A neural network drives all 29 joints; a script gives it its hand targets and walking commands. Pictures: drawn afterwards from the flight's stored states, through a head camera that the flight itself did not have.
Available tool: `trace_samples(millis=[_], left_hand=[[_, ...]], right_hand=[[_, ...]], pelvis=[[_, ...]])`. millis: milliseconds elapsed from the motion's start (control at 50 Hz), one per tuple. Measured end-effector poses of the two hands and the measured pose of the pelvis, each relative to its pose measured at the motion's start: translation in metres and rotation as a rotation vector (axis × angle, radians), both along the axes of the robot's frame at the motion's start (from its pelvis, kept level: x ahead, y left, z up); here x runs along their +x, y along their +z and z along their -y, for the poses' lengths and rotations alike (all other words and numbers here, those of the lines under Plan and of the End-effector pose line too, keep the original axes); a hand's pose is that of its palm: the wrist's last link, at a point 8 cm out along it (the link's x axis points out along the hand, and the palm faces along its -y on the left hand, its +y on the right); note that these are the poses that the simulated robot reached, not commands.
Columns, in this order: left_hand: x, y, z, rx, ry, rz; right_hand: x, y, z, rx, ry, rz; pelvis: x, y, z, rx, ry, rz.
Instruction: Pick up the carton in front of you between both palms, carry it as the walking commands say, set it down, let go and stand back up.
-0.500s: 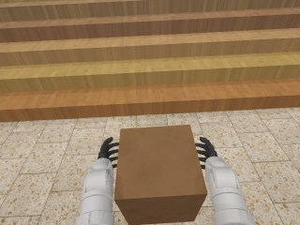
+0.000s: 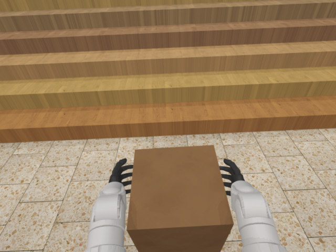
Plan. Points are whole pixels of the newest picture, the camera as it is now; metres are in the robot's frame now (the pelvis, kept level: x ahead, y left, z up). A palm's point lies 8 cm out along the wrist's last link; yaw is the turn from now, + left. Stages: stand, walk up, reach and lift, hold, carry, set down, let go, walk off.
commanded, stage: reach and lift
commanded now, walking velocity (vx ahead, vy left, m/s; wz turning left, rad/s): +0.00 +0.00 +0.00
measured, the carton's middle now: (177, 204) +0.29 +0.00 -0.05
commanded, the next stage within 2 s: hold in 0.02 s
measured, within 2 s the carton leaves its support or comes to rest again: neither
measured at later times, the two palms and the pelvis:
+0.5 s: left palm (114, 187) +0.28 +0.15 +0.06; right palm (239, 186) +0.28 -0.15 +0.05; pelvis -0.01 +0.00 +0.00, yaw +0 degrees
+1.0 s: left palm (115, 147) +0.39 +0.16 +0.08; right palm (225, 145) +0.38 -0.14 +0.08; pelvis +0.11 +0.01 -0.01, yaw +3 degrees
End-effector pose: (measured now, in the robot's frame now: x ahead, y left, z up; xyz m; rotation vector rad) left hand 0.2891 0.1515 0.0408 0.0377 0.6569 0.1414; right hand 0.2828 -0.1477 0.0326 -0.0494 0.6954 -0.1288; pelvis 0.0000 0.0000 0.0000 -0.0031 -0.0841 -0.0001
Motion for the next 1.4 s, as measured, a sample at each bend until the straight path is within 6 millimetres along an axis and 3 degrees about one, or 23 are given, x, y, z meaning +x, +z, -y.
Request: trace_samples(millis=[200, 520, 720, 820, 980, 1100, 1240, 1400], left_hand=[[-0.004, 0.017, -0.001, -0.004, 0.003, 0.034], [-0.009, 0.016, -0.001, -0.011, 0.016, 0.019], [0.007, 0.022, -0.018, -0.041, 0.04, 0.067], [0.032, 0.033, -0.028, -0.053, 0.036, 0.035], [0.091, 0.044, -0.011, -0.085, 0.047, 0.021], [0.129, 0.043, -0.035, -0.082, 0.1, -0.035], [0.217, 0.042, -0.072, -0.11, 0.117, 0.033], [0.323, 0.047, -0.065, -0.105, 0.033, -0.058]], right_hand=[[-0.004, 0.017, -0.001, 0.002, -0.003, 0.032], [-0.007, 0.016, -0.001, 0.01, -0.006, 0.017], [0.016, 0.029, -0.018, 0.007, 0.004, 0.065], [0.036, 0.038, -0.027, 0.02, -0.014, 0.033], [0.092, 0.047, -0.011, 0.044, -0.04, 0.019], [0.147, 0.05, -0.034, 0.073, -0.016, -0.039], [0.237, 0.05, -0.072, 0.057, 0.005, 0.028], [0.315, 0.053, -0.065, 0.063, -0.092, -0.056]], pelvis=[[-0.003, 0.001, -0.001, -0.001, -0.001, 0.026], [-0.014, -0.001, 0.0, 0.0, 0.004, 0.039], [0.005, -0.009, -0.013, 0.004, 0.031, -0.09], [0.033, -0.004, -0.019, -0.014, -0.002, -0.136], [0.098, -0.009, -0.013, -0.029, 0.043, -0.168], [0.158, -0.001, -0.023, 0.008, 0.055, -0.181], [0.242, -0.022, -0.055, 0.02, 0.017, -0.155], [0.333, 0.001, -0.071, -0.02, 0.004, -0.177]])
